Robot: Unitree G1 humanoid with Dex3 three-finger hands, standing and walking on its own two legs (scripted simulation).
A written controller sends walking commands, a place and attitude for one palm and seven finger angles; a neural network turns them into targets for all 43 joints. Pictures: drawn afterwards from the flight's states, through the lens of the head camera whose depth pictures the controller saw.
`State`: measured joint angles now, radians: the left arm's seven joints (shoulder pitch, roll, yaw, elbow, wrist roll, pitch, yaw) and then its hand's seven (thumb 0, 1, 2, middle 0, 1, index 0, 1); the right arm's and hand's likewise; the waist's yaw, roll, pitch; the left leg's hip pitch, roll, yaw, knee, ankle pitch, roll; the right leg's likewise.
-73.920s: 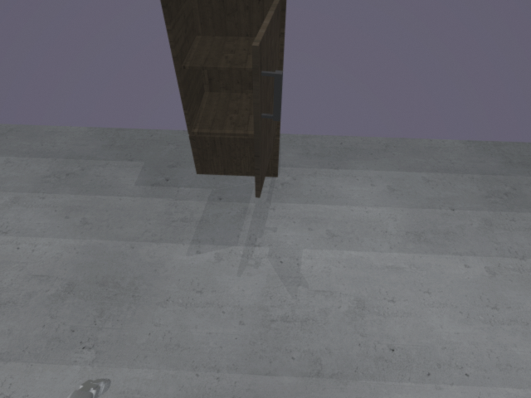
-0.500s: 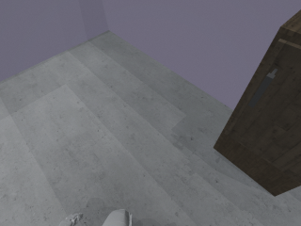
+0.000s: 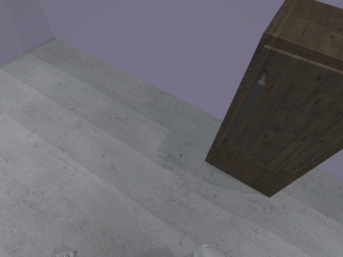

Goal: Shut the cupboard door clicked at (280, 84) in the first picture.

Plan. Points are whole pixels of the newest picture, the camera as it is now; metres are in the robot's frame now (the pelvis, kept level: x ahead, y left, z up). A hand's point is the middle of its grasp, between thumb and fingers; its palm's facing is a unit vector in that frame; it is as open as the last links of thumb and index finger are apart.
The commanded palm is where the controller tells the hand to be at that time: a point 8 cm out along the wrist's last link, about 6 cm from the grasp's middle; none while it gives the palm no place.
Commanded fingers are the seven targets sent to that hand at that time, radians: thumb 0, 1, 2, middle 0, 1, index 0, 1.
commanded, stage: turn to face it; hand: left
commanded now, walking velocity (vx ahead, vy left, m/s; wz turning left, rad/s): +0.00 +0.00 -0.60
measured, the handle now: (253, 95) +0.66 -0.25 -0.06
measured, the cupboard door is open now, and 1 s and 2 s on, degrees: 3 3 3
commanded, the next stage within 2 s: take the last steps up to it in 0.60 s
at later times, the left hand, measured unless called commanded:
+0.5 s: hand (118, 249) +0.15 +0.14 -0.16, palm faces -0.21 -0.95 -0.22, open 7.4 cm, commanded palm none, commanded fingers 0.00 0.90 0.90 -0.20 -0.30 -0.20 -0.30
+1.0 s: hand (135, 236) +0.18 +0.10 -0.17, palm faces -0.35 -0.91 -0.24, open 7.4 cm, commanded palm none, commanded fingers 0.00 0.90 0.90 -0.20 -0.30 -0.20 -0.30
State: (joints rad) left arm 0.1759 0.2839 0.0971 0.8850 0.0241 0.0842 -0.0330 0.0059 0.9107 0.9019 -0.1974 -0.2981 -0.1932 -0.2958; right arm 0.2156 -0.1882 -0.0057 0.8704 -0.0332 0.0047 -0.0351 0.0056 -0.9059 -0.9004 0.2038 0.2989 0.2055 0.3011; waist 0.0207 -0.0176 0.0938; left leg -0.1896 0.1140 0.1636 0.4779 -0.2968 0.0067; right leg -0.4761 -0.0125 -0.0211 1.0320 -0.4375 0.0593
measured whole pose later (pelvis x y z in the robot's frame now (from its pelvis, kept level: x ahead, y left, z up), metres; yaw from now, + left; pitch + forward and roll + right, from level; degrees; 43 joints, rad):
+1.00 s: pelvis +0.05 -0.06 -0.01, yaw -22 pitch +0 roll +0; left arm 0.23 0.20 0.07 0.97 0.03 0.03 -0.03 0.00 0.91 0.90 -0.20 -0.30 -0.19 -0.30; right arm 0.32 -0.23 -0.04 1.03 -0.03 0.03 -0.02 0.01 -0.91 -0.90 0.20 0.30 0.20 0.30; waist -0.02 0.05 0.01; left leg -0.32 0.12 0.08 0.81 -0.49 -0.03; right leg -0.21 0.04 -0.07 0.53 -0.32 -0.06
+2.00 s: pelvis +0.17 -0.18 -0.02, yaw -22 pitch +0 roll +1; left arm 0.15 0.20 0.06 0.97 0.03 0.04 0.03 0.00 0.90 0.90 -0.20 -0.30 -0.20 -0.30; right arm 0.21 -0.22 -0.05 0.98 -0.01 0.03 -0.01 0.01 -0.91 -0.90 0.20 0.30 0.20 0.30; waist 0.01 -0.05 0.07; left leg -0.22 -0.02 0.04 0.53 -0.30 -0.01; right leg -0.37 -0.08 0.00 0.58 -0.21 0.04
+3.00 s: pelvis +0.14 -0.17 -0.01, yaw -23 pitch +0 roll -1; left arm 0.30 0.12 -0.02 1.12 0.02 -0.02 0.04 0.01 0.91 0.90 -0.20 -0.30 -0.20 -0.30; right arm 0.33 -0.13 0.01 1.10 -0.02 -0.01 -0.02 0.01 -0.91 -0.90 0.20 0.30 0.20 0.30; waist -0.02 0.03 0.03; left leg -0.24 0.02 0.05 0.49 -0.25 0.01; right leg -0.21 0.03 0.00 0.46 -0.25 -0.02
